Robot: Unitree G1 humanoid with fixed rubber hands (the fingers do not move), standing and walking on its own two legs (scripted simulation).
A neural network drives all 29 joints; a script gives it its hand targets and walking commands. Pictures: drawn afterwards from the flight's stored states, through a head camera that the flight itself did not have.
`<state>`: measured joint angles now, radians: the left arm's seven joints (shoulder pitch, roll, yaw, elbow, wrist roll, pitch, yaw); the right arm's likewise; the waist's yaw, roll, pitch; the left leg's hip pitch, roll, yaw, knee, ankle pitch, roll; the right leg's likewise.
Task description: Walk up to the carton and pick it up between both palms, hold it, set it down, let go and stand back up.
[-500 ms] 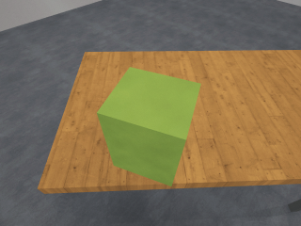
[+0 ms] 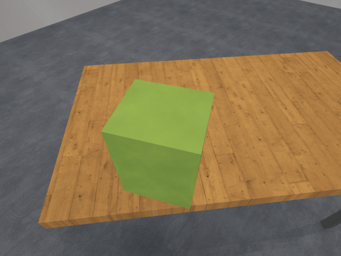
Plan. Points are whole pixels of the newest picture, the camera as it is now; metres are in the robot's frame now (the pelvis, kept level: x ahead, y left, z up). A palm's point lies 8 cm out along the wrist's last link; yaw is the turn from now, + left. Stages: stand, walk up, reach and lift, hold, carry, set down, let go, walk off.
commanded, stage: walk up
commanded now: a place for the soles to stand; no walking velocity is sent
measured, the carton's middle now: (164, 147) +0.38 +0.03 +0.04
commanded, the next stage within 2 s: reach and lift in 0.66 s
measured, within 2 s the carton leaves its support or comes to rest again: neither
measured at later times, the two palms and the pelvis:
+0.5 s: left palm out of the picture +0.03 +0.24 -0.12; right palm out of the picture -0.01 -0.27 -0.13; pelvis -0.01 -0.01 +0.00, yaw -2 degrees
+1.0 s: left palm out of the picture +0.15 +0.22 -0.10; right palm out of the picture +0.14 -0.25 -0.10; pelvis -0.04 -0.02 -0.02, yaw +4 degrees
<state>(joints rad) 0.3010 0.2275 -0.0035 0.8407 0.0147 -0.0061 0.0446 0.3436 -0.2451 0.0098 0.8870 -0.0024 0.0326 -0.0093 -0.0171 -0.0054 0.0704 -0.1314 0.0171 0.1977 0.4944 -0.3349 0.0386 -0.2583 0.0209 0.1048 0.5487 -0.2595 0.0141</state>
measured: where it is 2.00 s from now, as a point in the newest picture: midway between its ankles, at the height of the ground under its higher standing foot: outside the picture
